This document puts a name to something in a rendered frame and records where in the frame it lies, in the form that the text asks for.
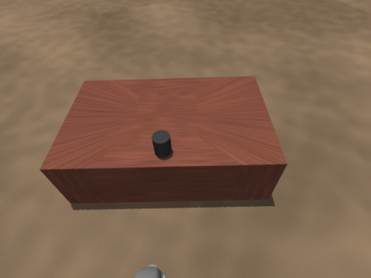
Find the can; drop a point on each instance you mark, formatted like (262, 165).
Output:
(162, 144)

